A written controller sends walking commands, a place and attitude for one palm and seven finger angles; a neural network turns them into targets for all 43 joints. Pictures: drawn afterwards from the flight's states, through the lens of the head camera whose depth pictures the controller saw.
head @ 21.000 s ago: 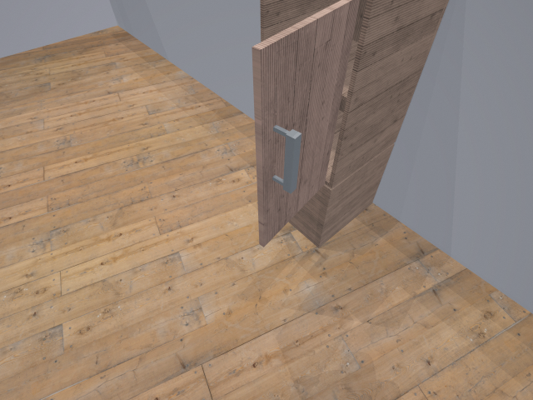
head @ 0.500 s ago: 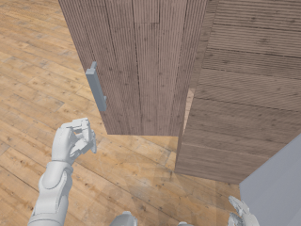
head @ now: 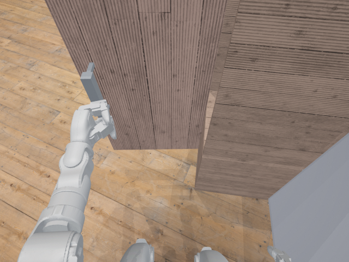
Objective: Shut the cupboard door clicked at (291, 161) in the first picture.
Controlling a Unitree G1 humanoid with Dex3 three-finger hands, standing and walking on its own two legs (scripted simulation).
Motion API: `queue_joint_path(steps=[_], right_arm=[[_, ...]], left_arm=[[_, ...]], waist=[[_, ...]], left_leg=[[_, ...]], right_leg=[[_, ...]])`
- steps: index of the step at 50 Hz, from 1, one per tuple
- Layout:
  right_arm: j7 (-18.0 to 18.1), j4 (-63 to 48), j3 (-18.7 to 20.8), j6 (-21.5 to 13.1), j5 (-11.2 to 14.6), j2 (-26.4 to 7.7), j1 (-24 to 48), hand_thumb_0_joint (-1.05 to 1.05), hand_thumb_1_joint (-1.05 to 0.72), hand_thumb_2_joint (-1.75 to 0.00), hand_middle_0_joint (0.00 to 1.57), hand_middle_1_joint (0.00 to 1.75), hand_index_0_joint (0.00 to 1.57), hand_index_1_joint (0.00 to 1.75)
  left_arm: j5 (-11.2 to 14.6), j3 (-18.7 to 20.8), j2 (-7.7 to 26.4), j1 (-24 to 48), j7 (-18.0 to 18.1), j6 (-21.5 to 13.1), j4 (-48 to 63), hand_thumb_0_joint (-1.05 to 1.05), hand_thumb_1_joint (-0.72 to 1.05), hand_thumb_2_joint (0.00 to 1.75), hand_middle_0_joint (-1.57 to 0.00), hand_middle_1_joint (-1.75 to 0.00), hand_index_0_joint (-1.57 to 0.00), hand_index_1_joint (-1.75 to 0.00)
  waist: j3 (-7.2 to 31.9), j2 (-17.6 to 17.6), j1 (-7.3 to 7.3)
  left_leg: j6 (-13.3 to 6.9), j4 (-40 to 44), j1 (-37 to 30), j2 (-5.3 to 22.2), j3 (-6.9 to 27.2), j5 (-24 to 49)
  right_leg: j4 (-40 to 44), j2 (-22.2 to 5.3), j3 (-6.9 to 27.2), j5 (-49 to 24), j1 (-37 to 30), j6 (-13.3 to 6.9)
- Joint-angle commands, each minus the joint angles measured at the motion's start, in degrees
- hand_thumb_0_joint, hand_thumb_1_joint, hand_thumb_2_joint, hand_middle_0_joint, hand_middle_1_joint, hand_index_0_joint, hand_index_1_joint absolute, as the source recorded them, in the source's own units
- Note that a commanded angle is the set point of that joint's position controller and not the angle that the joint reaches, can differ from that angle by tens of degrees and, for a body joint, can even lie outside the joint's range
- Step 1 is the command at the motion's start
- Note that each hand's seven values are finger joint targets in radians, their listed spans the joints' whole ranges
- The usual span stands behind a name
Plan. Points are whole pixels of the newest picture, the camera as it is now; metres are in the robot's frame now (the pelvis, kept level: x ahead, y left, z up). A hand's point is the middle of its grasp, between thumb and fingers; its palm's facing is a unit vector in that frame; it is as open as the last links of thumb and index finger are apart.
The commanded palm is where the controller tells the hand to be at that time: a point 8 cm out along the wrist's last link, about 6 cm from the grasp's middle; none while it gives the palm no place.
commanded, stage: bring the fist close to the handle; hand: left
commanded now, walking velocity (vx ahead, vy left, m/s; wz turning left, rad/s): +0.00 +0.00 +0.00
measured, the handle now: (98, 94) +0.51 +0.20 +0.06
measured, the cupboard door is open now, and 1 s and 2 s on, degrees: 99 93 77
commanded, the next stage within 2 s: push the door shut along its arc in 0.36 s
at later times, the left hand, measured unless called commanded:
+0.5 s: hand (111, 125) +0.41 +0.15 +0.07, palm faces +0.01 -1.00 -0.02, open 3.1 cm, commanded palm +0.39 +0.21 +0.07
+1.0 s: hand (111, 105) +0.47 +0.16 +0.07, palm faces -0.12 -0.99 -0.01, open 3.1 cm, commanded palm +0.46 +0.21 +0.07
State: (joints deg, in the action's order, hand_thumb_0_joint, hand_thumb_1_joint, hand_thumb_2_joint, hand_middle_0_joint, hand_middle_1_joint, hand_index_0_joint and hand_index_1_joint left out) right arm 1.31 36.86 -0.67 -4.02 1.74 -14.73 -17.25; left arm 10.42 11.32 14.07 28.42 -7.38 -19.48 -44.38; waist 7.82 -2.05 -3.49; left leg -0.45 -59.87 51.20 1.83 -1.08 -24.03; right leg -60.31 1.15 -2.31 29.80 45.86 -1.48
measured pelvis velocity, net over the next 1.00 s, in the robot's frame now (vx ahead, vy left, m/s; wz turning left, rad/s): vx -0.01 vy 0.01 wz -0.01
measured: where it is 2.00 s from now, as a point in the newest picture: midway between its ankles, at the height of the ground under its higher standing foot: outside the picture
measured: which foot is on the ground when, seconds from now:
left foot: down 0.00-1.00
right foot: down 0.00-1.00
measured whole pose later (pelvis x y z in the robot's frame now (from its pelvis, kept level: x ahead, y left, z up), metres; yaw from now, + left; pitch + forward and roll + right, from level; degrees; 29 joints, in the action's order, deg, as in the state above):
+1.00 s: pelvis -0.01 +0.01 -0.02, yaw +0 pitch +20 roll -2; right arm 0.7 38.7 -0.5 -1.3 1.8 -15.8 -19.9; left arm 9.8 15.0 23.1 47.6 -17.1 -21.9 -63.6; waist 7.8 -2.3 -6.8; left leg -0.9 -64.5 59.7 2.3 -0.1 -24.7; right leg -63.6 1.7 -3.2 30.0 53.5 -1.2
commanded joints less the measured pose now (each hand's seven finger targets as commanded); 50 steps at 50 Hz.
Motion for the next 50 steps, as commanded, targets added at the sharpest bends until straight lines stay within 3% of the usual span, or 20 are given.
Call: queue_joint_path(steps=[1,4,5,8,10,11,15,17,22,23,24,25,26,29,30,39,42,45,48,50], right_arm=[[-0.06,-6.06,3.45,-1.9,-0.4,-7.82,-2.76,0.0,-0.9,-0.9,0.2,0.3,0.2,0.3],[-0.6,-6.07,3.7,-1.35,-0.4,-7.74,-3.48,0.0,-0.9,-0.9,0.2,0.3,0.2,0.3],[-0.66,-6.04,3.77,-1.09,-0.41,-8.07,-4.0,0.0,-0.9,-0.9,0.2,0.3,0.2,0.3],[-0.81,-6.44,4.07,-0.5,0.04,-7.94,-3.99,0.0,-0.9,-0.9,0.2,0.3,0.2,0.3],[-0.48,-6.42,4.09,-0.24,0.0,-8.24,-4.13,0.0,-0.9,-0.9,0.2,0.3,0.2,0.3],[-0.45,-6.58,3.95,-0.21,0.22,-8.0,-3.77,0.0,-0.9,-0.9,0.2,0.3,0.2,0.3],[-0.21,-5.83,3.97,-0.5,0.07,-7.91,-3.77,0.0,-0.9,-0.9,0.2,0.3,0.2,0.3],[-0.19,-5.26,4.03,-0.53,-0.04,-7.81,-3.67,0.0,-0.9,-0.9,0.2,0.3,0.2,0.3],[-0.42,-5.28,3.8,-0.61,-0.12,-7.74,-2.98,0.0,-0.9,-0.9,0.2,0.3,0.2,0.3],[-0.38,-5.54,3.8,-0.49,-0.12,-7.85,-3.05,0.0,-0.9,-0.9,0.2,0.3,0.2,0.3],[-0.31,-5.47,3.71,-0.31,-0.1,-7.95,-2.98,0.0,-0.9,-0.9,0.2,0.3,0.2,0.3],[-0.09,-5.28,3.65,-0.07,-0.11,-8.3,-3.24,0.0,-0.9,-0.9,0.2,0.3,0.2,0.3],[-0.01,-5.19,3.46,0.0,0.0,-7.95,-3.0,0.0,-0.9,-0.9,0.2,0.3,0.2,0.3],[0.35,-4.76,3.21,0.16,0.0,-8.08,-3.06,0.0,-0.9,-0.9,0.2,0.3,0.2,0.3],[0.55,-4.62,3.25,0.23,-0.04,-8.35,-3.29,0.0,-0.9,-0.9,0.2,0.3,0.2,0.3],[0.22,-3.92,3.13,0.58,0.27,-9.07,-5.32,0.0,-0.9,-0.9,0.2,0.3,0.2,0.3],[0.19,-3.3,3.11,0.92,0.36,-9.59,-6.53,0.0,-0.9,-0.9,0.2,0.3,0.2,0.3],[0.18,-2.96,3.26,0.87,0.16,-10.09,-7.83,0.0,-0.9,-0.9,0.2,0.3,0.2,0.3],[-0.13,-2.46,3.53,0.79,0.06,-10.11,-8.56,0.0,-0.9,-0.9,0.2,0.3,0.2,0.3],[-0.27,-2.27,3.55,0.88,-0.08,-10.55,-9.42,0.0,-0.9,-0.9,0.2,0.3,0.2,0.3]], left_arm=[[0.0,4.95,12.25,21.31,0.44,-7.2,12.0,0.0,0.9,0.9,-1.3,-1.5,-1.3,-1.5],[-0.16,4.44,11.83,19.0,-0.18,-8.07,12.06,0.0,0.9,0.9,-1.3,-1.5,-1.3,-1.5],[-0.16,5.03,12.51,16.99,-0.52,-7.7,10.9,0.0,0.9,0.9,-1.3,-1.5,-1.3,-1.5],[0.41,3.06,10.13,16.81,-1.17,-6.9,12.39,0.0,0.9,0.9,-1.3,-1.5,-1.3,-1.5],[1.09,4.81,11.74,15.83,-1.2,-6.36,11.92,0.0,0.9,0.9,-1.3,-1.5,-1.3,-1.5],[1.4,3.67,10.53,16.64,-1.31,-6.5,12.86,0.0,0.9,0.9,-1.3,-1.5,-1.3,-1.5],[0.77,2.07,9.31,20.29,-0.51,-7.98,14.23,0.0,0.9,0.9,-1.3,-1.5,-1.3,-1.5],[0.35,2.57,9.82,20.72,-0.05,-8.7,12.96,0.0,0.9,0.9,-1.3,-1.5,-1.3,-1.5],[-0.48,1.45,9.04,21.47,0.0,-9.01,11.34,0.0,0.9,0.9,-1.3,-1.5,-1.3,-1.5],[-0.23,2.91,10.2,19.94,0.05,-8.67,10.58,0.0,0.9,0.9,-1.3,-1.5,-1.3,-1.5],[-0.24,2.68,10.53,20.72,-0.24,-8.42,9.78,0.0,0.9,0.9,-1.3,-1.5,-1.3,-1.5],[-0.43,4.18,12.93,21.6,-0.44,-8.17,8.47,0.0,0.9,0.9,-1.3,-1.5,-1.3,-1.5],[-0.64,2.43,11.67,25.23,-0.87,-8.25,8.5,0.0,0.9,0.9,-1.3,-1.5,-1.3,-1.5],[-0.58,3.86,14.3,30.25,-2.14,-8.52,5.56,0.0,0.9,0.9,-1.3,-1.5,-1.3,-1.5],[-0.52,4.94,15.91,31.38,-2.56,-8.8,4.98,0.0,0.9,0.9,-1.3,-1.5,-1.3,-1.5],[0.38,3.48,15.82,37.15,-8.83,-7.02,-4.3,0.0,0.9,0.9,-1.3,-1.5,-1.3,-1.5],[0.57,3.63,16.67,40.86,-9.78,-5.89,-7.12,0.0,0.9,0.9,-1.3,-1.5,-1.3,-1.5],[0.34,4.78,18.59,44.69,-10.32,-5.9,-7.64,0.0,0.9,0.9,-1.3,-1.5,-1.3,-1.5],[-0.21,3.1,17.31,47.63,-10.85,-6.34,-6.37,0.0,0.9,0.9,-1.3,-1.5,-1.3,-1.5],[-0.45,4.53,19.25,47.01,-11.15,-6.45,-7.64,0.0,0.9,0.9,-1.3,-1.5,-1.3,-1.5]], waist=[[23.06,-0.56,0.92],[24.48,-0.85,1.11],[23.96,0.34,1.43],[21.97,0.85,0.53],[20.86,2.86,0.75],[20.14,3.56,0.24],[18.36,1.07,-0.63],[18.35,2.02,-0.88],[19.37,-1.07,-0.43],[20.14,-0.27,0.2],[19.59,1.44,-0.49],[19.21,1.73,-0.39],[18.48,1.49,-1.62],[18.18,2.51,-2.15],[18.54,1.36,-1.9],[21.54,-1.61,-3.41],[20.17,-0.15,-4.9],[22.07,-0.17,-5.4],[25.26,-4.03,-5.97],[26.35,-4.02,-5.49]], left_leg=[[-1.14,5.24,-16.37,-1.17,2.46,13.56],[-1.09,5.2,-17.42,-1.02,2.1,15.98],[-1.14,5.36,-16.87,-1.04,2.3,15.98],[-1.29,6.34,-17.2,-0.9,1.78,15.36],[-1.5,6.49,-15.99,-0.96,1.69,14.96],[-1.6,6.83,-15.56,-1.08,1.53,14.07],[-1.5,6.94,-17.74,-0.97,2.2,12.7],[-1.53,6.66,-17.43,-0.9,2.19,12.02],[-1.2,6.92,-18.58,-1.0,2.55,10.73],[-1.17,6.88,-18.3,-0.95,2.55,11.22],[-1.31,6.97,-17.48,-0.96,2.49,10.97],[-1.41,6.59,-16.44,-0.96,2.51,10.31],[-1.54,6.59,-16.06,-0.98,2.4,9.88],[-1.68,5.69,-13.63,-1.08,2.52,8.41],[-1.71,5.26,-13.64,-1.14,2.56,8.5],[-1.64,3.19,-13.8,-0.81,3.51,10.48],[-1.89,2.7,-12.76,-0.52,4.14,9.73],[-2.06,1.78,-12.62,-0.45,4.67,10.09],[-1.76,1.37,-16.42,-0.13,5.28,11.59],[-1.68,1.14,-17.04,-0.06,5.75,12.65]], right_leg=[[7.97,0.04,2.75,-21.31,-6.61,0.47],[7.64,0.3,2.76,-24.06,-7.31,0.56],[7.68,0.51,2.57,-24.0,-7.86,0.45],[9.08,0.46,2.46,-23.88,-7.74,0.78],[9.56,0.52,2.69,-24.17,-8.9,0.84],[9.99,0.33,2.84,-23.71,-9.05,1.05],[10.1,0.58,2.24,-20.85,-5.7,0.7],[10.15,0.47,2.52,-20.45,-5.3,0.9],[9.8,0.45,2.19,-18.14,-3.97,0.52],[9.74,0.49,2.16,-18.61,-4.77,0.47],[10.01,0.46,2.34,-18.78,-5.25,0.66],[9.94,0.52,2.68,-18.28,-5.24,0.67],[10.02,0.28,2.75,-18.31,-4.7,0.88],[9.94,0.15,3.58,-17.15,-5.02,0.99],[9.71,0.19,3.84,-17.06,-4.88,0.79],[7.81,0.5,3.25,-17.52,-0.73,0.35],[7.76,0.76,2.79,-16.04,1.61,0.34],[6.87,0.99,2.67,-15.48,2.56,0.16],[6.22,1.07,2.15,-14.99,5.73,0.01],[5.71,1.32,1.88,-15.09,5.95,-0.31]])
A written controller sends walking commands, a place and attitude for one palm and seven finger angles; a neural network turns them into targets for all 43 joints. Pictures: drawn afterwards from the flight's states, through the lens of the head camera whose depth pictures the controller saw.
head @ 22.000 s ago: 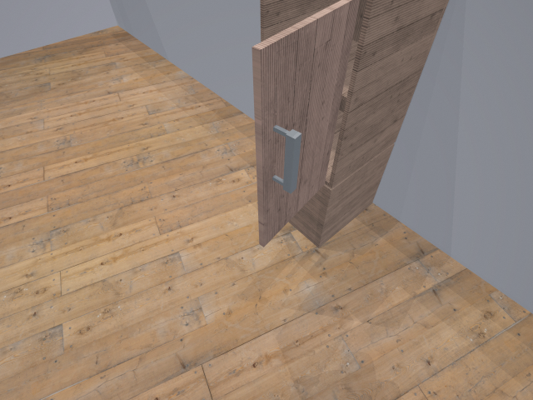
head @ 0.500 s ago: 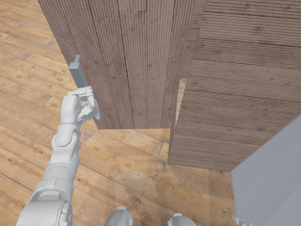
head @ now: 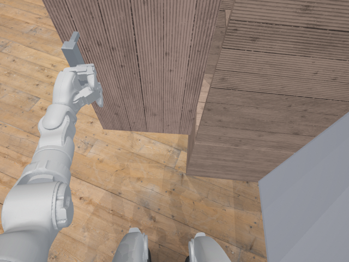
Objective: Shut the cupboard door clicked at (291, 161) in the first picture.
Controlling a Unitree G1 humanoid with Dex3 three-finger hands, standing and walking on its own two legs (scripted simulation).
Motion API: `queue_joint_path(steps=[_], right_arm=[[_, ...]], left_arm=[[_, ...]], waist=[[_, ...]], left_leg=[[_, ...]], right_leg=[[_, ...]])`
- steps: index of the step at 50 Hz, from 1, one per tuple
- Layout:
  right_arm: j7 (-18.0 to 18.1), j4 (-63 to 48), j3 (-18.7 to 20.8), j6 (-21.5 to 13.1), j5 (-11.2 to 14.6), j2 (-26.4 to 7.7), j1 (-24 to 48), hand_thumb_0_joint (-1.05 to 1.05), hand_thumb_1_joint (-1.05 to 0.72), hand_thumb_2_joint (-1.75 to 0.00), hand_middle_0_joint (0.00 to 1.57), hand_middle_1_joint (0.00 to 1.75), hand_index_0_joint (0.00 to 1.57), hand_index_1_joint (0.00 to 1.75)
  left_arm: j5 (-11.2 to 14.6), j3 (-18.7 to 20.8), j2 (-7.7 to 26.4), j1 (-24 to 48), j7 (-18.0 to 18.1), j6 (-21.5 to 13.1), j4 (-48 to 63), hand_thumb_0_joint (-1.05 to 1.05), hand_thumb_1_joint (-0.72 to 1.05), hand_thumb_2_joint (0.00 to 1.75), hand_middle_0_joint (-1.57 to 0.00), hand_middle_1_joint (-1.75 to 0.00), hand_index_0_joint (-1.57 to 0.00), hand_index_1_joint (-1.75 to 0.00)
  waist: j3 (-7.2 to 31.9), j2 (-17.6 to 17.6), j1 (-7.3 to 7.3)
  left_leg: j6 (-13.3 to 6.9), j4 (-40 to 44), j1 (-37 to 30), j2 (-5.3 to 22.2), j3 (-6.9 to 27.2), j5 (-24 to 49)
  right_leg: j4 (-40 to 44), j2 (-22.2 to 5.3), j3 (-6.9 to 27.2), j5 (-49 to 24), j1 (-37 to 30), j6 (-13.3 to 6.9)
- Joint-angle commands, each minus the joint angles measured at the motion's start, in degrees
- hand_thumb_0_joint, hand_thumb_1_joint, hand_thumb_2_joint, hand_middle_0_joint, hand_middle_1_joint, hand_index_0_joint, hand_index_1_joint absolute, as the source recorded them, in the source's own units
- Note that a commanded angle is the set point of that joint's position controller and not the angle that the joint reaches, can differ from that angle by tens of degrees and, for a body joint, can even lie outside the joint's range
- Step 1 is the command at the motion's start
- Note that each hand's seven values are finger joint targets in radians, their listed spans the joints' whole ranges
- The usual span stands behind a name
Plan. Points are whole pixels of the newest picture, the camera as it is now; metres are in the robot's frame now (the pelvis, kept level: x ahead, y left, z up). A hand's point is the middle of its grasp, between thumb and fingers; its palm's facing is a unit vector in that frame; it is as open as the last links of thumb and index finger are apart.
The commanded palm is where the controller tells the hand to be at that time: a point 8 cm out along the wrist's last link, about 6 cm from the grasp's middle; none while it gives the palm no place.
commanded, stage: push the door shut along its arc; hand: left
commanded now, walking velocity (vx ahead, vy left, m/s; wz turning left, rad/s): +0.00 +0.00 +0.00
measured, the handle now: (84, 68) +0.55 +0.20 +0.08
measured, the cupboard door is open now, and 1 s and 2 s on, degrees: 93 77 63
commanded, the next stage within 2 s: pull the fist back off the door in 1.26 s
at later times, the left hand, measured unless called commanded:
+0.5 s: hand (117, 70) +0.54 +0.12 +0.09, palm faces -0.24 -0.97 -0.02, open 3.1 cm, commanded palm +0.54 +0.16 +0.08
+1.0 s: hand (127, 58) +0.58 +0.10 +0.09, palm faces -0.33 -0.94 -0.02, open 3.2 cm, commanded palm +0.60 +0.12 +0.08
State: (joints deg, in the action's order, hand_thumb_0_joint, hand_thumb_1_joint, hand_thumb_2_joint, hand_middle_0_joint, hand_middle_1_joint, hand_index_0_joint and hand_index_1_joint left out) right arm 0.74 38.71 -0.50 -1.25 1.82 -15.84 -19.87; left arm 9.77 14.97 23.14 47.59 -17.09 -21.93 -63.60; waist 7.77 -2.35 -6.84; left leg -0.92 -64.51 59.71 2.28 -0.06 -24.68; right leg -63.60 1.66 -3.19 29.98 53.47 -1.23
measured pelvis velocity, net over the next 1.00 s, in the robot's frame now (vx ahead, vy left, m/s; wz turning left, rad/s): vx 0.00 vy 0.00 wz -0.04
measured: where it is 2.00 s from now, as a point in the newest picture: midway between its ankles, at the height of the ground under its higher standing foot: outside the picture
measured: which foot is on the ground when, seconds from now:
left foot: down 0.00-1.00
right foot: down 0.00-1.00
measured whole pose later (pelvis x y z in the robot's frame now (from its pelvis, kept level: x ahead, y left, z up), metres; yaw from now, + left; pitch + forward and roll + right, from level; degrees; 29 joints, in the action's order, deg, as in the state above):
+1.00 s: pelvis +0.00 +0.00 -0.03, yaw -2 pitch +29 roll -4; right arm 0.6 39.3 -2.3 -2.7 0.0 -15.9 -22.4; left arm 2.6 15.6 35.5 73.9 -24.2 -12.8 -76.3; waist 6.9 -3.8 -14.7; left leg -0.6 -72.0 73.6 4.4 1.2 -27.1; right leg -69.2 3.8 -4.1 31.3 66.7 -1.7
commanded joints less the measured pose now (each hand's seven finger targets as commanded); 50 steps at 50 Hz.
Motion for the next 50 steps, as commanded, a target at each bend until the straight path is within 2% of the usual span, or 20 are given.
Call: queue_joint_path(steps=[1,6,8,10,11,12,14,18,25,28,31,35,36,37,38,40,44,46,48,50], right_arm=[[0.25,-3.99,3.28,-1.79,-0.14,-9.49,-6.85,0.0,-0.9,-0.9,0.2,0.3,0.2,0.3],[-0.12,-3.72,3.15,-1.44,-0.27,-9.77,-8.21,0.0,-0.9,-0.9,0.2,0.3,0.2,0.3],[-0.26,-3.55,3.1,-1.43,-0.32,-9.6,-8.61,0.0,-0.9,-0.9,0.2,0.3,0.2,0.3],[-0.35,-3.32,3.12,-1.56,-0.48,-9.84,-9.19,0.0,-0.9,-0.9,0.2,0.3,0.2,0.3],[-0.23,-3.04,3.18,-1.38,-0.42,-10.23,-9.42,0.0,-0.9,-0.9,0.2,0.3,0.2,0.3],[-0.31,-3.12,2.97,-1.53,-0.44,-10.04,-9.36,0.0,-0.9,-0.9,0.2,0.3,0.2,0.3],[-0.31,-2.84,2.91,-1.69,-0.5,-10.31,-9.91,0.0,-0.9,-0.9,0.2,0.3,0.2,0.3],[-0.44,-2.92,2.7,-1.82,-0.82,-10.59,-11.14,0.0,-0.9,-0.9,0.2,0.3,0.2,0.3],[-0.67,-2.98,2.49,-1.52,-1.12,-10.69,-12.83,0.0,-0.9,-0.9,0.2,0.3,0.2,0.3],[-0.67,-3.34,2.42,-1.15,-1.17,-10.86,-13.11,0.0,-0.9,-0.9,0.2,0.3,0.2,0.3],[-0.29,-3.27,2.01,-0.97,-1.1,-10.84,-13.52,0.0,-0.9,-0.9,0.2,0.3,0.2,0.3],[-0.11,-3.2,2.05,-1.19,-1.47,-10.76,-14.25,0.0,-0.9,-0.9,0.2,0.3,0.2,0.3],[-0.09,-2.89,2.13,-1.1,-1.47,-10.73,-14.32,0.0,-0.9,-0.9,0.2,0.3,0.2,0.3],[-0.16,-2.8,2.27,-1.05,-1.57,-10.65,-14.32,0.0,-0.9,-0.9,0.2,0.3,0.2,0.3],[-0.08,-2.63,2.26,-1.05,-1.51,-10.86,-14.48,0.0,-0.9,-0.9,0.2,0.3,0.2,0.3],[0.13,-2.06,2.1,-1.34,-1.51,-10.7,-14.67,0.0,-0.9,-0.9,0.2,0.3,0.2,0.3],[0.62,-1.22,1.93,-1.74,-1.46,-11.12,-14.96,0.0,-0.9,-0.9,0.2,0.3,0.2,0.3],[0.56,-0.66,2.12,-2.39,-1.78,-10.99,-15.26,0.0,-0.9,-0.9,0.2,0.3,0.2,0.3],[0.58,-0.22,2.05,-2.54,-1.92,-11.13,-15.18,0.0,-0.9,-0.9,0.2,0.3,0.2,0.3],[0.68,0.42,1.95,-3.06,-2.01,-10.94,-15.28,0.0,-0.9,-0.9,0.2,0.3,0.2,0.3]], left_arm=[[0.08,1.47,11.11,28.52,-1.41,-3.76,11.05,0.0,0.9,0.9,-1.3,-1.5,-1.3,-1.5],[-0.83,2.86,13.53,32.28,-0.97,-3.39,10.2,0.0,0.9,0.9,-1.3,-1.5,-1.3,-1.5],[-1.43,0.91,11.94,35.2,-0.89,-3.29,9.81,0.0,0.9,0.9,-1.3,-1.5,-1.3,-1.5],[-1.69,1.03,12.18,36.49,-0.97,-3.38,9.03,0.0,0.9,0.9,-1.3,-1.5,-1.3,-1.5],[-2.1,2.4,14.24,36.51,-0.84,-3.35,7.7,0.0,0.9,0.9,-1.3,-1.5,-1.3,-1.5],[-2.19,0.62,12.53,37.96,-1.09,-3.01,6.92,0.0,0.9,0.9,-1.3,-1.5,-1.3,-1.5],[-2.52,0.88,13.32,39.94,-1.47,-2.56,5.26,0.0,0.9,0.9,-1.3,-1.5,-1.3,-1.5],[-2.65,2.79,15.8,42.24,-1.88,-1.91,4.44,0.0,0.9,0.9,-1.3,-1.5,-1.3,-1.5],[-3.86,3.43,17.98,45.49,-3.08,-0.8,3.24,0.0,0.9,0.9,-1.3,-1.5,-1.3,-1.5],[-4.32,5.06,20.19,45.37,-3.29,0.7,1.59,0.0,0.9,0.9,-1.3,-1.5,-1.3,-1.5],[-4.88,5.63,22.1,47.34,-3.64,1.68,-0.62,0.0,0.9,0.9,-1.3,-1.5,-1.3,-1.5],[-5.61,5.89,24.14,50.87,-4.4,1.28,2.12,0.0,0.9,0.9,-1.3,-1.5,-1.3,-1.5],[-5.87,5.36,23.88,50.62,-4.86,1.2,2.25,0.0,0.9,0.9,-1.3,-1.5,-1.3,-1.5],[-5.7,4.09,22.07,50.89,-5.23,1.55,2.25,0.0,0.9,0.9,-1.3,-1.5,-1.3,-1.5],[-5.74,4.63,22.92,50.93,-5.52,1.98,1.47,0.0,0.9,0.9,-1.3,-1.5,-1.3,-1.5],[-5.24,2.85,21.16,53.86,-6.21,2.77,1.04,0.0,0.9,0.9,-1.3,-1.5,-1.3,-1.5],[-5.75,2.86,23.16,57.13,-7.06,4.83,-0.36,0.0,0.9,0.9,-1.3,-1.5,-1.3,-1.5],[-5.47,1.88,21.89,59.1,-7.64,4.53,1.98,0.0,0.9,0.9,-1.3,-1.5,-1.3,-1.5],[-5.53,1.6,21.71,58.72,-7.98,5.1,1.15,0.0,0.9,0.9,-1.3,-1.5,-1.3,-1.5],[-5.37,-0.22,18.96,60.86,-8.02,5.68,0.15,0.0,0.9,0.9,-1.3,-1.5,-1.3,-1.5]], waist=[[26.49,-3.88,-2.42],[26.38,-4.53,-3.01],[25.23,-5.08,-4.14],[25.3,-5.11,-4.71],[24.9,-4.28,-4.69],[24.09,-4.43,-5.68],[23.54,-4.86,-6.21],[27.12,-6.56,-6.25],[29.58,-7.91,-7.04],[29.7,-6.25,-7.06],[28.43,-4.01,-8.12],[31.9,-7.6,-8.11],[32.71,-9.2,-7.87],[32.47,-8.65,-8.43],[32.03,-8.48,-8.49],[31.26,-6.97,-10.1],[31.1,-8.07,-10.76],[34.3,-11.53,-10.46],[33.64,-11.88,-10.69],[31.87,-11.01,-12.11]], left_leg=[[-1.18,5.71,-25.35,-0.32,4.73,13.4],[-1.08,5.73,-26.16,-0.02,5.46,14.56],[-1.05,5.77,-25.91,0.07,5.68,13.05],[-1.14,5.5,-26.38,0.09,5.96,13.15],[-0.99,5.63,-26.06,0.41,6.18,12.44],[-1.23,5.39,-25.29,0.27,6.1,11.76],[-1.2,5.06,-24.45,0.37,6.36,10.32],[-1.27,3.74,-25.45,0.41,6.46,13.85],[-1.34,1.78,-25.62,0.6,6.57,17.36],[-1.68,0.85,-22.3,0.48,5.66,16.79],[-2.21,-0.43,-17.86,0.33,4.84,15.91],[-2.19,-1.58,-19.24,0.22,4.73,18.42],[-1.95,-1.74,-20.61,0.35,4.84,19.63],[-2.0,-1.95,-21.0,0.42,5.01,19.69],[-2.0,-2.22,-20.49,0.48,4.95,19.15],[-2.45,-2.69,-19.18,0.39,4.93,18.23],[-2.6,-3.65,-17.42,0.5,4.67,17.51],[-2.28,-3.95,-21.44,0.52,5.2,20.43],[-2.15,-4.2,-22.32,0.67,5.53,21.13],[-2.43,-4.38,-22.22,0.76,5.77,20.66]], right_leg=[[8.96,0.83,2.74,-15.41,-1.42,-0.48],[8.71,1.23,2.21,-15.07,0.22,-0.57],[8.89,1.26,2.09,-13.51,1.82,-0.49],[8.79,1.42,1.99,-13.26,2.72,-0.6],[8.93,1.41,1.92,-12.56,3.14,-0.6],[9.06,1.54,2.04,-12.11,3.93,-0.5],[8.78,1.53,1.92,-10.69,5.51,-0.56],[7.74,1.56,1.91,-12.82,5.77,-0.73],[6.29,1.92,1.78,-15.07,6.76,-0.76],[6.34,2.14,2.16,-15.93,4.87,-0.5],[6.11,2.25,2.76,-16.94,3.61,-0.15],[5.06,2.3,2.93,-19.0,3.58,-0.36],[5.02,2.29,2.86,-19.55,4.07,-0.43],[5.08,2.43,2.65,-19.56,4.63,-0.38],[5.17,2.47,2.65,-19.01,5.09,-0.38],[5.32,2.64,2.72,-19.01,5.29,-0.2],[5.21,2.64,2.87,-18.62,5.65,-0.17],[4.52,2.64,2.42,-19.77,7.05,-0.42],[4.36,2.78,1.89,-19.34,8.68,-0.63],[4.46,2.94,1.56,-18.67,10.38,-0.52]])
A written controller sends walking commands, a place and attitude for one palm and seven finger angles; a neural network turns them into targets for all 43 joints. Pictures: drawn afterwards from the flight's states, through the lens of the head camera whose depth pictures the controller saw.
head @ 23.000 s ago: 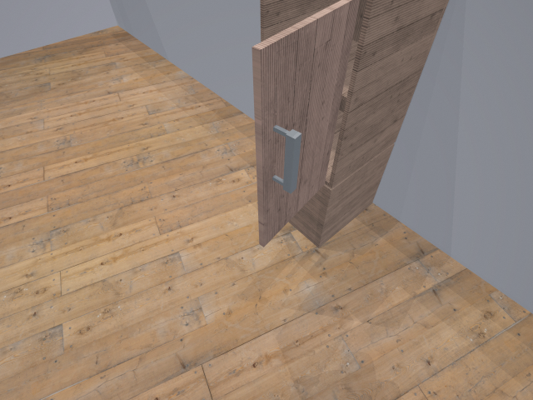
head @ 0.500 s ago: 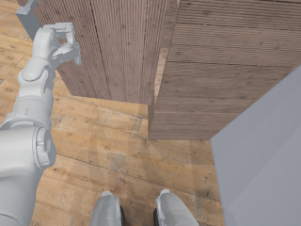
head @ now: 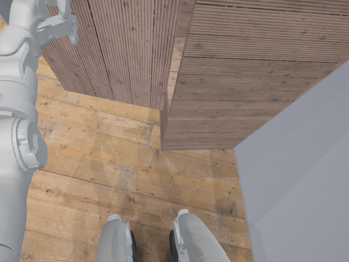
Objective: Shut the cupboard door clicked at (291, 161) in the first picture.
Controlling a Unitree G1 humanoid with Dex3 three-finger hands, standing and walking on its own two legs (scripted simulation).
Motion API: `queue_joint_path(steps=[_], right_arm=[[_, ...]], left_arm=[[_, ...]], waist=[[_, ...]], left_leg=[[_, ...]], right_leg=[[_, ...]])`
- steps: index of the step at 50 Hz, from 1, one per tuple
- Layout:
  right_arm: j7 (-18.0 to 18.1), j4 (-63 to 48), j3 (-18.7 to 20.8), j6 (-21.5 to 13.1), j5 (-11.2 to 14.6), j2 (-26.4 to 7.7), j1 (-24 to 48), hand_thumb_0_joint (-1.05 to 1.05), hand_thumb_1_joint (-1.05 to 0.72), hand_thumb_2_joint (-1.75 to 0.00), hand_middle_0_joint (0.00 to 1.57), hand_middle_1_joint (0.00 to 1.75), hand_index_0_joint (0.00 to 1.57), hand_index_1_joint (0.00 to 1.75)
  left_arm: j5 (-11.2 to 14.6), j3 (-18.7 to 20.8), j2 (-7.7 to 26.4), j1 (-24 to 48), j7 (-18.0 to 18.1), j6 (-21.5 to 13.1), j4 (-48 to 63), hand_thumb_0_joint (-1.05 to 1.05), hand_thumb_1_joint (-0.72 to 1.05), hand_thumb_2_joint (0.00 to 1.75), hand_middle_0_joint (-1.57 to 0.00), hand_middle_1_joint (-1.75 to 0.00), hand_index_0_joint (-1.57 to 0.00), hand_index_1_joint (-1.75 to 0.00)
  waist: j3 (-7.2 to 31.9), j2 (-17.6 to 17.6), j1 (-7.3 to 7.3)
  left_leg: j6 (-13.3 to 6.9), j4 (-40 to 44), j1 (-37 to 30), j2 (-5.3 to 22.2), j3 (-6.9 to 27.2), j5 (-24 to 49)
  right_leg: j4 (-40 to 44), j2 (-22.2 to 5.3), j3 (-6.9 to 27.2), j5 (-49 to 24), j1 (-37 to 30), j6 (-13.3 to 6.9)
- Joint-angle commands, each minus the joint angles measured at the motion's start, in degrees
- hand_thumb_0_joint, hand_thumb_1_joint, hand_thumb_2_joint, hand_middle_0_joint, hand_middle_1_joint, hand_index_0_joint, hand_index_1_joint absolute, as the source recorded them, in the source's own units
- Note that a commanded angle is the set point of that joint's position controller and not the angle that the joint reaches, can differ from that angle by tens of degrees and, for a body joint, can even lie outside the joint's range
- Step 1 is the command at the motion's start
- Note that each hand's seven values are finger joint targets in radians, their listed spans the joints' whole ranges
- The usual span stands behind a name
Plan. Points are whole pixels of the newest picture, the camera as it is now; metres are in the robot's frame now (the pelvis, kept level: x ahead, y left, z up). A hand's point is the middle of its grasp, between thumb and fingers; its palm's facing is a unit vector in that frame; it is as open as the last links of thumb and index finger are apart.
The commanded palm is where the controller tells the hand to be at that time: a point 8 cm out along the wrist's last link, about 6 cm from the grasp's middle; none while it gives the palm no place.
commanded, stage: push the door shut along its arc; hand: left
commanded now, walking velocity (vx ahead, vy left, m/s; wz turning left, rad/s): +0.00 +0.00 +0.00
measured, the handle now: (18, 8) +0.62 +0.22 +0.11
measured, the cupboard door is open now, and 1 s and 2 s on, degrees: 77 63 63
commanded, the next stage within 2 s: pull the fist back off the door in 0.26 s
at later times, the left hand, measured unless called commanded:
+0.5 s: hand (80, 4) +0.63 +0.11 +0.11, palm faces +0.00 -0.99 +0.13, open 3.2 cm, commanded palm +0.61 +0.11 +0.11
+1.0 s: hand (87, 26) +0.57 +0.09 +0.11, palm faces +0.10 -0.99 -0.06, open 3.1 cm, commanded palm +0.53 +0.13 +0.11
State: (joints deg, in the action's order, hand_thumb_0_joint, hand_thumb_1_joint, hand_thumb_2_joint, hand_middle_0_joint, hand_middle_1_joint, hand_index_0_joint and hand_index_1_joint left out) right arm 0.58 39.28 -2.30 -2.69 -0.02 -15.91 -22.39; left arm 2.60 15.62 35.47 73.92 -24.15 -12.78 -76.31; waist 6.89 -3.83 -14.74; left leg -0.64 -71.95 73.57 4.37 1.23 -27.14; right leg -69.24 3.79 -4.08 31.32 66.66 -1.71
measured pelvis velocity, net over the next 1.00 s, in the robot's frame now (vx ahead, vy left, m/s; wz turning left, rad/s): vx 0.03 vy -0.01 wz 0.02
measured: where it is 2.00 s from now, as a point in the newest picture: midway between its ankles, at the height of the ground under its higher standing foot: outside the picture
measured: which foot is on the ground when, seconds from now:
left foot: down 0.00-1.00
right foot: down 0.00-1.00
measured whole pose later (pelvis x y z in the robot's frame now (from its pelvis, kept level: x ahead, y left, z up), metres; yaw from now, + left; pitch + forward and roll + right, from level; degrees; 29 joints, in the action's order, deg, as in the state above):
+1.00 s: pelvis +0.03 -0.01 +0.03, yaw +1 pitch +26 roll -2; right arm -6.2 37.1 0.6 1.8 -3.7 -14.8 -27.8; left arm -2.1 18.6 19.6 59.0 6.2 -20.9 -69.7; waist 9.0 -3.9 -12.5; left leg 0.5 -62.9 62.0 3.9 -0.3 -26.5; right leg -61.8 3.5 -2.4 31.0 56.4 -2.4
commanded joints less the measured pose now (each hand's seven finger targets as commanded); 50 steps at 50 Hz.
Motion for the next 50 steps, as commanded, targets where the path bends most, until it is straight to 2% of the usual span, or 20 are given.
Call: queue_joint_path(steps=[1,3,6,18,19,21,22,24,25,27,29,32,33,34,37,39,42,46,49,50], right_arm=[[0.95,0.09,3.7,-1.82,-0.09,-11.04,-12.58,0.0,-0.9,-0.9,0.2,0.3,0.2,0.3],[1.06,0.57,3.56,-2.15,-0.25,-11.23,-12.6,0.0,-0.9,-0.9,0.2,0.3,0.2,0.3],[1.18,1.0,3.63,-2.74,-0.55,-11.35,-12.96,0.0,-0.9,-0.9,0.2,0.3,0.2,0.3],[1.54,2.82,3.23,-3.77,-1.33,-11.4,-13.92,0.0,-0.9,-0.9,0.2,0.3,0.2,0.3],[0.73,-0.09,2.19,-3.49,-2.36,-9.83,-17.66,0.0,-0.9,-0.9,0.2,0.3,0.2,0.3],[-1.22,-0.35,2.7,-3.02,-3.32,-9.31,-17.52,0.0,-0.9,-0.9,0.2,0.3,0.2,0.3],[-2.06,-0.35,3.16,-2.5,-4.24,-9.28,-18.71,0.0,-0.9,-0.9,0.2,0.3,0.2,0.3],[-4.0,-1.34,3.56,-1.75,-5.55,-8.89,-19.59,0.0,-0.9,-0.9,0.2,0.3,0.2,0.3],[-4.93,-1.22,3.64,-1.59,-6.23,-8.79,-19.69,0.0,-0.9,-0.9,0.2,0.3,0.2,0.3],[-6.46,-1.25,4.39,-0.31,-6.85,-9.07,-20.4,0.0,-0.9,-0.9,0.2,0.3,0.2,0.3],[-7.09,-1.68,5.23,0.84,-6.54,-9.29,-20.53,0.0,-0.9,-0.9,0.2,0.3,0.2,0.3],[-6.74,-2.48,5.71,2.03,-5.16,-9.43,-20.01,0.0,-0.9,-0.9,0.2,0.3,0.2,0.3],[-6.56,-2.44,5.66,2.18,-4.73,-9.21,-19.79,0.0,-0.9,-0.9,0.2,0.3,0.2,0.3],[-6.32,-2.22,5.45,2.42,-4.46,-9.18,-19.87,0.0,-0.9,-0.9,0.2,0.3,0.2,0.3],[-5.95,-2.32,5.03,2.82,-4.27,-8.61,-19.75,0.0,-0.9,-0.9,0.2,0.3,0.2,0.3],[-5.98,-2.62,4.84,2.97,-4.43,-8.18,-19.52,0.0,-0.9,-0.9,0.2,0.3,0.2,0.3],[-6.13,-3.24,5.02,2.92,-4.65,-7.64,-18.74,0.0,-0.9,-0.9,0.2,0.3,0.2,0.3],[-6.74,-3.87,5.72,3.42,-3.93,-7.3,-17.14,0.0,-0.9,-0.9,0.2,0.3,0.2,0.3],[-6.34,-4.3,6.36,4.31,-3.03,-7.44,-15.68,0.0,-0.9,-0.9,0.2,0.3,0.2,0.3],[-6.04,-4.29,6.54,4.45,-2.78,-7.41,-15.19,0.0,-0.9,-0.9,0.2,0.3,0.2,0.3]], left_arm=[[1.55,-0.98,6.79,35.33,-0.88,-3.09,12.05,0.0,0.9,0.9,-1.3,-1.5,-1.3,-1.5],[1.14,-1.35,6.71,37.42,-0.55,-2.32,11.48,0.0,0.9,0.9,-1.3,-1.5,-1.3,-1.5],[0.72,-1.24,7.29,38.82,-0.59,-2.43,12.03,0.0,0.9,0.9,-1.3,-1.5,-1.3,-1.5],[-1.39,-3.17,5.92,44.85,-0.83,-0.03,9.22,0.0,0.9,0.9,-1.3,-1.5,-1.3,-1.5],[2.34,8.19,7.88,44.81,10.73,1.4,10.01,0.0,0.9,0.9,-1.3,-1.5,-1.3,-1.5],[-0.01,5.67,2.72,41.26,20.19,2.11,9.07,0.0,0.9,0.9,-1.3,-1.5,-1.3,-1.5],[-0.47,7.07,1.96,40.63,23.67,2.05,9.7,0.0,0.9,0.9,-1.3,-1.5,-1.3,-1.5],[-4.19,6.65,-0.25,39.28,31.62,0.67,13.26,0.0,0.9,0.9,-1.3,-1.5,-1.3,-1.5],[-7.25,6.0,-0.4,38.56,34.81,-0.68,13.39,0.0,0.9,0.9,-1.3,-1.5,-1.3,-1.5],[-12.17,3.15,0.37,38.54,37.01,-3.16,17.51,0.0,0.9,0.9,-1.3,-1.5,-1.3,-1.5],[-13.22,1.71,0.51,38.48,36.04,-4.96,20.98,0.0,0.9,0.9,-1.3,-1.5,-1.3,-1.5],[-8.82,2.79,0.15,35.9,32.08,-5.41,23.16,0.0,0.9,0.9,-1.3,-1.5,-1.3,-1.5],[-7.23,2.78,-1.04,34.23,31.02,-4.78,21.95,0.0,0.9,0.9,-1.3,-1.5,-1.3,-1.5],[-6.23,4.39,0.17,32.64,30.55,-4.33,20.67,0.0,0.9,0.9,-1.3,-1.5,-1.3,-1.5],[-5.04,6.22,-0.22,26.65,31.01,-4.53,17.35,0.0,0.9,0.9,-1.3,-1.5,-1.3,-1.5],[-4.76,7.09,-0.54,23.02,32.13,-6.08,16.16,0.0,0.9,0.9,-1.3,-1.5,-1.3,-1.5],[-4.87,8.17,-0.9,15.13,32.62,-9.72,15.74,0.0,0.9,0.9,-1.3,-1.5,-1.3,-1.5],[-5.32,3.49,-6.68,5.23,30.66,-12.02,15.18,0.0,0.9,0.9,-1.3,-1.5,-1.3,-1.5],[-3.31,0.88,-9.97,4.53,28.86,-11.37,16.68,0.0,0.9,0.9,-1.3,-1.5,-1.3,-1.5],[-2.38,-0.25,-11.19,6.15,28.42,-11.75,18.78,0.0,0.9,0.9,-1.3,-1.5,-1.3,-1.5]], waist=[[32.12,-9.93,-4.35],[31.02,-10.94,-4.99],[33.58,-11.48,-5.06],[34.18,-13.01,-7.56],[34.01,-13.16,-5.37],[34.69,-12.97,-5.54],[35.46,-11.51,-5.41],[36.83,-13.12,-4.8],[36.72,-13.38,-4.81],[38.91,-15.99,-4.69],[41.6,-16.15,-4.38],[45.03,-14.53,-2.69],[44.0,-13.0,-2.6],[42.47,-11.44,-2.1],[36.37,-7.0,-1.36],[31.87,-3.06,-1.19],[29.78,-0.77,0.8],[26.68,0.56,2.17],[25.17,2.69,1.61],[25.95,1.09,1.63]], left_leg=[[-2.65,2.63,-35.4,-1.16,4.38,22.17],[-2.67,2.42,-34.86,-1.03,4.57,21.04],[-2.67,1.77,-36.16,-1.08,4.86,22.94],[-2.91,-0.52,-35.34,-0.78,5.48,22.56],[-2.35,0.88,-31.92,0.24,6.72,20.43],[-1.72,1.68,-32.32,0.32,7.49,20.93],[-1.48,1.67,-32.45,0.37,7.74,21.31],[-1.19,2.04,-34.05,0.21,7.49,23.2],[-1.07,1.77,-34.66,0.16,7.8,24.14],[-0.64,2.2,-37.21,0.13,7.6,26.39],[-0.38,3.64,-40.28,-0.13,7.34,27.26],[-0.3,6.03,-43.03,-0.92,6.68,28.79],[-0.47,6.71,-42.07,-1.2,6.05,27.79],[-0.66,7.3,-40.56,-1.36,5.45,26.87],[-1.17,8.73,-36.03,-1.76,3.91,24.2],[-1.69,9.55,-31.71,-2.12,2.55,22.27],[-1.76,9.92,-28.75,-2.85,0.79,23.36],[-1.56,10.91,-29.17,-3.46,-0.59,23.68],[-1.73,11.87,-28.57,-3.86,-1.1,20.65],[-1.64,12.01,-30.66,-4.01,-1.12,20.95]], right_leg=[[10.08,0.75,2.46,-19.16,-1.7,0.12],[9.89,0.79,2.12,-17.44,0.22,0.02],[9.09,0.83,1.88,-18.25,0.47,-0.17],[7.07,1.23,0.57,-16.74,5.7,-0.23],[7.56,0.72,1.03,-15.66,4.0,-0.17],[6.53,0.58,0.65,-15.12,4.94,0.33],[6.26,0.47,0.42,-15.51,4.1,0.59],[6.37,0.43,0.31,-16.39,3.96,0.8],[5.91,0.48,0.12,-16.41,5.15,0.8],[5.95,0.35,0.09,-17.44,4.24,0.56],[7.33,0.49,0.32,-19.21,0.54,0.24],[9.5,0.92,0.71,-23.04,-6.81,0.08],[10.42,1.05,0.81,-23.77,-8.74,0.26],[11.17,1.04,1.01,-24.26,-10.51,0.42],[12.99,0.88,1.52,-24.5,-13.19,0.91],[14.14,0.72,2.33,-25.71,-16.25,1.33],[14.4,0.17,3.53,-31.1,-21.12,1.44],[15.02,-0.29,4.03,-34.87,-23.31,1.44],[16.62,-0.69,4.99,-34.5,-24.98,1.9],[16.65,-0.75,4.84,-34.29,-24.5,1.72]])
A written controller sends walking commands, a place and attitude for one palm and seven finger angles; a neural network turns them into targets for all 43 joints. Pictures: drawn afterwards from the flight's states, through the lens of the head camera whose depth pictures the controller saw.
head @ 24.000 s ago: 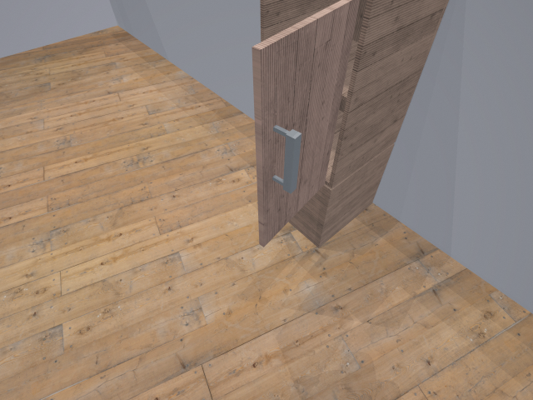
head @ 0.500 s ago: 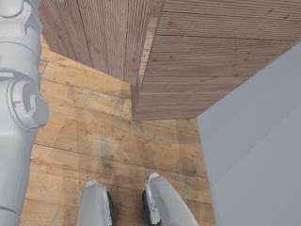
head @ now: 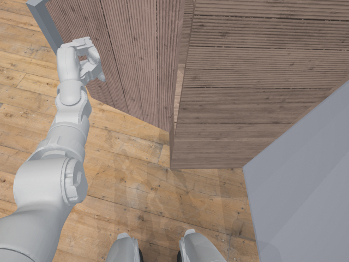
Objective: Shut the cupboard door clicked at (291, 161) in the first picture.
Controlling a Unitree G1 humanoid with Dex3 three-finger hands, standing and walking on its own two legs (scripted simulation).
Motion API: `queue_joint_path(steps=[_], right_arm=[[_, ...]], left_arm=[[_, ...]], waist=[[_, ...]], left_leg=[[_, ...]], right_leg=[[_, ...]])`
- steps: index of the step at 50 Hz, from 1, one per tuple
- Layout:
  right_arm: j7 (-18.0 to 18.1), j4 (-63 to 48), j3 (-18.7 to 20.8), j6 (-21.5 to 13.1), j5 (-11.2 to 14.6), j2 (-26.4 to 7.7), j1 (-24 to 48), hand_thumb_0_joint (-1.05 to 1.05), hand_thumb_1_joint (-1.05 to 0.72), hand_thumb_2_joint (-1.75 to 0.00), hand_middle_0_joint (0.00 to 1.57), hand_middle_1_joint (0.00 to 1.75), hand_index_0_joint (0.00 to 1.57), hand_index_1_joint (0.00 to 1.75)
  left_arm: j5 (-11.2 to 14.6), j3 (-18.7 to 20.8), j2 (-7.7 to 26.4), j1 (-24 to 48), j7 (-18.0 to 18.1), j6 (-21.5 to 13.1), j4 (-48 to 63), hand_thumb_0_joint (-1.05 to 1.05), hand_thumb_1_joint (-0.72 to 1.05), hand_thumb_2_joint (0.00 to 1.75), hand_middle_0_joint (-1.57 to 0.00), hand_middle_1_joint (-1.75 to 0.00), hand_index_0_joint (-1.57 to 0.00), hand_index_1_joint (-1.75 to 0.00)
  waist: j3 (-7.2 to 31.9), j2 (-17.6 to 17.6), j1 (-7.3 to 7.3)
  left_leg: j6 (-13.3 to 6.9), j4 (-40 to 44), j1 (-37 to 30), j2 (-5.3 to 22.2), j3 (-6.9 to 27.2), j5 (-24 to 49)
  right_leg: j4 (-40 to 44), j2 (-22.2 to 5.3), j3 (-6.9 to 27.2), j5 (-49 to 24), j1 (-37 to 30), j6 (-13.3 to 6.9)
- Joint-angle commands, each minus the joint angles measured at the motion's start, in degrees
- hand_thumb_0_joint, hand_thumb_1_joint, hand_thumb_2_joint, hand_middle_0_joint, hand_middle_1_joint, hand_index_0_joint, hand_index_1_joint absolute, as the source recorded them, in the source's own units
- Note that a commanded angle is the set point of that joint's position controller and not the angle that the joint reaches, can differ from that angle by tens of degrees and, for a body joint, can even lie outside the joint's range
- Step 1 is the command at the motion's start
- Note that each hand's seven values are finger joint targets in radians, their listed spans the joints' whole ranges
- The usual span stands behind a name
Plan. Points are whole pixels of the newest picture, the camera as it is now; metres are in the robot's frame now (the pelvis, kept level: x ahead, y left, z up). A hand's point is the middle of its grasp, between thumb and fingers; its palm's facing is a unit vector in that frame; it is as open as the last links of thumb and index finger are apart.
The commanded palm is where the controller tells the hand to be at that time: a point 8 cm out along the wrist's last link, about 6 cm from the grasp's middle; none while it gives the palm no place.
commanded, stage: pull the fist back off the door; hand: left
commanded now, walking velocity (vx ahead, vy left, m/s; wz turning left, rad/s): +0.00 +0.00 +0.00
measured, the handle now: (58, 30) +0.67 +0.19 +0.08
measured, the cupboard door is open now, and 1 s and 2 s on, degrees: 63 63 63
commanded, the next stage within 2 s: draw the hand back to the body in 0.24 s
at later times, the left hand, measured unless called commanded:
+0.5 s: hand (94, 78) +0.50 +0.10 +0.09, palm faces +0.10 -0.99 -0.01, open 3.1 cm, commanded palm +0.44 +0.16 +0.11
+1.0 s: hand (24, 145) +0.33 +0.18 +0.16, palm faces +0.07 -0.98 -0.17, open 3.1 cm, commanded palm +0.29 +0.23 +0.18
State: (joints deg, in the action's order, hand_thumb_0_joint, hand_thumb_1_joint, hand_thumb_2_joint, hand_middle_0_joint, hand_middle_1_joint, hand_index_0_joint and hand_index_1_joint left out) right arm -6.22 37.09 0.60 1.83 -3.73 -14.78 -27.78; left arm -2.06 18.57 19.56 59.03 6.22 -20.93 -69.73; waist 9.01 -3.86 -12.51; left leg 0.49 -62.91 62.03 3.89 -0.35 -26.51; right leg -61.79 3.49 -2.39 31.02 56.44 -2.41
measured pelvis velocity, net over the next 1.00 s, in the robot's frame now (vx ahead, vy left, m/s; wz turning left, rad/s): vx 0.00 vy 0.01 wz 0.01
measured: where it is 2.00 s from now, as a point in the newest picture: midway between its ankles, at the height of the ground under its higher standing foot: outside the picture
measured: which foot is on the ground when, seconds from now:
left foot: down 0.00-1.00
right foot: down 0.00-1.00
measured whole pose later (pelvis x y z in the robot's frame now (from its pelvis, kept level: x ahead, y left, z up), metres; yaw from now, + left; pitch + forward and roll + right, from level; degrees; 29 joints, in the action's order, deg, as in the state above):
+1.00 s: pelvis +0.00 +0.01 +0.07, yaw +1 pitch +4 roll +0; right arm 3.2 32.6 0.1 2.7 3.9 -14.5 -11.7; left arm 6.4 3.5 14.2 6.3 0.4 -7.4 -15.3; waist 5.2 -2.5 -1.2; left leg -0.7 -38.2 24.6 1.0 -2.8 -17.8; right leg -38.4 1.0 0.1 22.5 20.2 -0.8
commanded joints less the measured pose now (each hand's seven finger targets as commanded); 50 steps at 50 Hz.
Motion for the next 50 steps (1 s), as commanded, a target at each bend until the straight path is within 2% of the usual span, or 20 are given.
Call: queue_joint_path(steps=[1,4,5,7,9,13,17,18,21,24,26,29,33,35,40,43,44,45,47,50], right_arm=[[0.98,-2.16,3.73,-0.15,1.07,-8.5,-8.99,0.0,-0.9,-0.9,0.2,0.3,0.2,0.3],[1.64,-1.59,4.3,-0.84,1.22,-8.13,-6.87,0.0,-0.9,-0.9,0.2,0.3,0.2,0.3],[1.82,-1.41,4.43,-1.24,1.22,-7.97,-6.31,0.0,-0.9,-0.9,0.2,0.3,0.2,0.3],[1.98,-0.37,4.77,-1.8,1.25,-7.86,-5.3,0.0,-0.9,-0.9,0.2,0.3,0.2,0.3],[1.95,0.36,4.65,-1.94,1.26,-7.62,-4.43,0.0,-0.9,-0.9,0.2,0.3,0.2,0.3],[2.49,0.87,3.91,-0.39,1.67,-8.23,-3.82,0.0,-0.9,-0.9,0.2,0.3,0.2,0.3],[3.15,-0.91,2.89,-0.29,1.81,-8.44,-2.26,0.0,-0.9,-0.9,0.2,0.3,0.2,0.3],[3.25,-1.33,2.64,-0.58,1.78,-8.29,-1.86,0.0,-0.9,-0.9,0.2,0.3,0.2,0.3],[3.21,-3.82,2.88,-1.16,1.7,-8.06,-1.33,0.0,-0.9,-0.9,0.2,0.3,0.2,0.3],[2.81,-5.3,3.18,-1.31,2.34,-7.3,-0.72,0.0,-0.9,-0.9,0.2,0.3,0.2,0.3],[2.91,-6.3,3.39,-0.76,3.4,-7.44,-0.52,0.0,-0.9,-0.9,0.2,0.3,0.2,0.3],[3.97,-7.89,3.47,-0.51,5.08,-7.57,1.04,0.0,-0.9,-0.9,0.2,0.3,0.2,0.3],[5.83,-7.58,3.05,-2.01,6.33,-7.23,4.1,0.0,-0.9,-0.9,0.2,0.3,0.2,0.3],[6.44,-7.29,2.7,-3.09,6.4,-7.19,5.37,0.0,-0.9,-0.9,0.2,0.3,0.2,0.3],[6.4,-7.88,1.98,-4.36,6.72,-6.83,9.58,0.0,-0.9,-0.9,0.2,0.3,0.2,0.3],[6.67,-10.08,1.18,-4.5,7.52,-6.52,13.74,0.0,-0.9,-0.9,0.2,0.3,0.2,0.3],[7.89,-11.72,1.5,-2.49,7.8,-4.59,17.1,0.0,-0.9,-0.9,0.2,0.3,0.2,0.3],[8.9,-12.5,1.5,-1.63,7.72,-4.65,17.84,0.0,-0.9,-0.9,0.2,0.3,0.2,0.3],[9.85,-13.01,0.95,-1.43,7.82,-4.6,20.08,0.0,-0.9,-0.9,0.2,0.3,0.2,0.3],[11.05,-12.88,0.24,-1.19,7.66,-4.37,21.72,0.0,-0.9,-0.9,0.2,0.3,0.2,0.3]], left_arm=[[3.44,-3.57,3.74,22.45,-2.09,-4.11,14.36,0.0,0.9,0.9,-1.3,-1.5,-1.3,-1.5],[5.4,-5.56,1.6,28.0,-1.75,-7.86,23.56,0.0,0.9,0.9,-1.3,-1.5,-1.3,-1.5],[5.54,-6.53,1.14,29.89,-1.48,-9.53,27.85,0.0,0.9,0.9,-1.3,-1.5,-1.3,-1.5],[4.98,-6.69,1.48,27.68,-0.87,-11.65,29.94,0.0,0.9,0.9,-1.3,-1.5,-1.3,-1.5],[3.92,-7.71,0.24,24.32,-0.23,-11.61,27.04,0.0,0.9,0.9,-1.3,-1.5,-1.3,-1.5],[1.26,-6.17,2.72,21.38,1.35,-5.87,11.92,0.0,0.9,0.9,-1.3,-1.5,-1.3,-1.5],[3.53,-2.33,5.51,23.17,1.38,-3.16,8.45,0.0,0.9,0.9,-1.3,-1.5,-1.3,-1.5],[4.18,-1.23,6.34,23.36,1.03,-3.58,8.4,0.0,0.9,0.9,-1.3,-1.5,-1.3,-1.5],[4.93,2.61,10.55,17.83,-0.7,-7.93,18.55,0.0,0.9,0.9,-1.3,-1.5,-1.3,-1.5],[4.13,-0.88,8.01,10.56,-2.99,-9.99,27.29,0.0,0.9,0.9,-1.3,-1.5,-1.3,-1.5],[4.96,-3.0,5.98,3.41,-4.42,-7.7,30.36,0.0,0.9,0.9,-1.3,-1.5,-1.3,-1.5],[9.39,-4.94,2.86,-3.85,-6.42,-1.93,37.46,0.0,0.9,0.9,-1.3,-1.5,-1.3,-1.5],[12.98,-7.97,-0.21,-6.28,-7.16,1.02,46.25,0.0,0.9,0.9,-1.3,-1.5,-1.3,-1.5],[12.48,-8.98,0.09,-8.12,-6.83,0.32,50.52,0.0,0.9,0.9,-1.3,-1.5,-1.3,-1.5],[11.37,-8.1,2.09,-23.11,-7.76,1.68,52.27,0.0,0.9,0.9,-1.24,-1.44,-1.24,-1.44],[13.44,-7.73,2.37,-28.76,-9.52,5.04,55.75,0.0,0.9,0.9,-1.16,-1.35,-1.16,-1.35],[8.79,-12.19,4.17,-29.54,-7.43,6.3,62.08,0.0,0.9,0.9,-1.13,-1.32,-1.13,-1.32],[9.09,-11.04,4.13,-32.37,-6.37,7.67,64.3,0.0,0.9,0.9,-1.11,-1.29,-1.11,-1.29],[8.73,-10.61,5.37,-35.05,-5.15,9.67,70.14,0.0,0.9,0.9,-1.05,-1.23,-1.05,-1.23],[7.98,-10.13,6.5,-38.24,-3.73,12.22,75.63,0.0,0.9,0.9,-0.97,-1.14,-0.97,-1.14]], waist=[[24.89,0.27,-0.51],[29.81,-2.43,-0.56],[32.16,-5.6,-0.13],[35.62,-7.21,0.76],[33.11,-4.97,0.77],[21.16,3.89,-1.02],[21.34,5.5,-0.34],[21.74,5.71,0.2],[32.97,1.1,5.15],[35.63,-1.76,7.03],[32.44,1.78,6.99],[27.22,6.39,7.16],[17.83,7.54,6.67],[14.56,4.56,7.24],[10.55,1.12,10.56],[8.12,3.21,11.96],[9.15,5.88,11.86],[8.79,7.74,11.93],[7.73,3.98,12.3],[5.12,5.5,12.29]], left_leg=[[-2.68,3.0,-20.94,-3.51,0.8,20.76],[-2.53,2.55,-27.14,-3.35,1.44,23.05],[-2.38,2.1,-30.46,-3.35,1.62,25.19],[-2.07,1.58,-34.61,-3.12,2.25,28.79],[-2.15,1.66,-33.33,-3.13,2.01,28.16],[-2.79,2.98,-21.48,-3.47,1.35,18.06],[-3.01,3.27,-16.54,-4.0,0.92,14.79],[-2.99,2.97,-15.17,-4.09,0.89,14.35],[-2.47,3.91,-22.16,-3.97,0.74,21.28],[-2.31,5.56,-29.38,-3.67,-0.08,25.76],[-2.54,8.09,-30.66,-3.37,-0.37,24.8],[-3.1,11.92,-30.87,-3.77,-1.35,21.93],[-3.38,16.15,-34.99,-3.5,-1.14,18.72],[-3.39,17.86,-37.69,-3.46,-0.84,17.84],[-2.91,21.47,-40.53,-3.53,-0.69,16.81],[-2.85,24.08,-40.38,-3.57,-0.8,15.06],[-2.67,26.94,-43.45,-3.71,-0.74,16.23],[-2.93,28.03,-44.55,-3.62,-0.88,16.88],[-3.01,29.56,-47.64,-3.48,-0.87,18.27],[-3.37,32.45,-51.53,-3.2,-0.34,20.54]], right_leg=[[9.23,-0.46,2.95,-33.48,-13.57,2.38],[8.68,-0.5,2.87,-33.51,-12.91,2.35],[7.84,-0.56,2.64,-34.34,-12.0,2.11],[6.83,-0.64,2.23,-35.55,-11.51,1.88],[6.98,-0.77,2.08,-35.38,-11.0,2.09],[9.02,-1.16,2.82,-29.52,-9.99,3.06],[9.62,-1.48,3.99,-27.92,-13.44,3.14],[9.37,-1.49,4.26,-27.67,-14.41,3.06],[7.3,-1.57,4.25,-34.18,-20.21,2.49],[8.01,-1.14,3.57,-37.2,-22.14,2.34],[10.63,-0.81,3.1,-36.91,-23.94,2.62],[15.59,-0.79,3.34,-38.18,-29.79,3.36],[20.33,-0.76,2.23,-32.51,-28.7,3.52],[21.55,-0.84,1.88,-29.2,-27.36,3.09],[23.02,-1.26,1.31,-25.51,-28.7,2.23],[24.97,-1.75,1.41,-23.55,-31.49,2.14],[28.94,-3.45,4.62,-24.86,-34.5,2.6],[30.43,-3.63,4.54,-25.4,-36.88,2.85],[31.47,-3.78,4.08,-26.91,-37.88,2.82],[34.14,-3.35,3.09,-27.89,-39.99,2.35]])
